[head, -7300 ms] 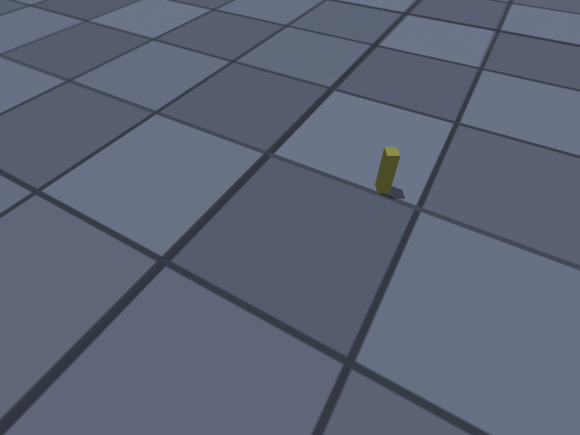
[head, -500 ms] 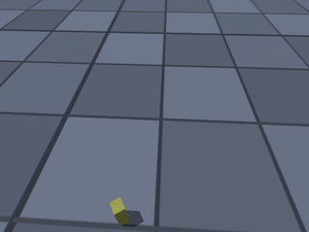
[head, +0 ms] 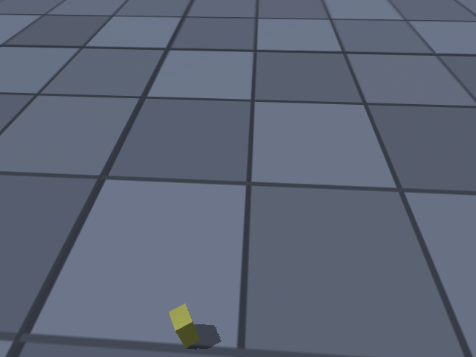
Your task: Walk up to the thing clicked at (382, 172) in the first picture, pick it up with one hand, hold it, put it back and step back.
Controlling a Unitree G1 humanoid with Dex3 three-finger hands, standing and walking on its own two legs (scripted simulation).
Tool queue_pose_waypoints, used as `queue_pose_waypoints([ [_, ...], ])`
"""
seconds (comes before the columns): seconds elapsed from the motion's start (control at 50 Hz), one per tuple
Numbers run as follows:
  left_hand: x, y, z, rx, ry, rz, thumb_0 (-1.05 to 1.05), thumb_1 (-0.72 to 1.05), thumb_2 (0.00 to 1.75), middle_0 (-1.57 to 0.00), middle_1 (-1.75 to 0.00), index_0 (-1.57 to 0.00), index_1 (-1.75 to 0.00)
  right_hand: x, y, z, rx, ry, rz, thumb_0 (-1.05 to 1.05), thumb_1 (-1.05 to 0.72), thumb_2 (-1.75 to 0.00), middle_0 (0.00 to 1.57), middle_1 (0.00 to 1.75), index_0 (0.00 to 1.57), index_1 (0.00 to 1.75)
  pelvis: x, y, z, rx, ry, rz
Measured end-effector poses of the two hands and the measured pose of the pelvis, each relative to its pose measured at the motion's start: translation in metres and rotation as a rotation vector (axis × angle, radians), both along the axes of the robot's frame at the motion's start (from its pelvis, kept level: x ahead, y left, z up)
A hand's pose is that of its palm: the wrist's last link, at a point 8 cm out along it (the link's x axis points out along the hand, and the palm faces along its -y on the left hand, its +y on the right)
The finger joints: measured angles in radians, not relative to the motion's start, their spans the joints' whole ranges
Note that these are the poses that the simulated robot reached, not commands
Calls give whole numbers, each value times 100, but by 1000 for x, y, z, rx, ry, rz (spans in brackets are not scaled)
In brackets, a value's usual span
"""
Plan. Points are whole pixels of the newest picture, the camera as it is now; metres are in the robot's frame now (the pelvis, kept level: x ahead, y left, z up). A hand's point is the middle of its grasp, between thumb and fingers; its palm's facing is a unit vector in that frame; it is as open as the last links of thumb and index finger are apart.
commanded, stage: stand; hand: left
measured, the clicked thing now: (185, 327) +0.36 +0.21 -0.66
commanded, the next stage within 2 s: go down in 0.38 s
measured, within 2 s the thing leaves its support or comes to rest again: neither
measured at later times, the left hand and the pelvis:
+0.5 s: hand out of the picture +0.08 +0.25 -0.15, palm faces -0.02 -0.94 -0.35, open 7.4 cm; pelvis +0.00 +0.00 +0.00, yaw +0 degrees
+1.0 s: hand out of the picture +0.13 +0.28 -0.18, palm faces +0.06 -0.94 -0.33, open 16.0 cm; pelvis -0.01 +0.02 -0.04, yaw +1 degrees
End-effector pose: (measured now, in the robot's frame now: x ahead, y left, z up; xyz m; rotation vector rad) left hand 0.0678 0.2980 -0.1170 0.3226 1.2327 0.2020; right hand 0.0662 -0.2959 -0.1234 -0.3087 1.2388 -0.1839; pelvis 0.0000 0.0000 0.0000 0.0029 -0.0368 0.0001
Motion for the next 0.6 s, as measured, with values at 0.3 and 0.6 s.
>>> queue_pose_waypoints([
  [0.3,3,-1,0,0,-4,-5,1,90,90,-21,-30,-20,-30,-1,-1,0,-1,3,-5,1,-90,-89,21,30,21,30,2,-1,0,-1,0,0],
  [0.6,32,-5,-3,-19,-106,40,1,79,79,-15,-22,-15,-22,8,13,0,10,-108,-1,1,-92,-90,20,30,21,30,-8,1,-6,-2,53,20],
])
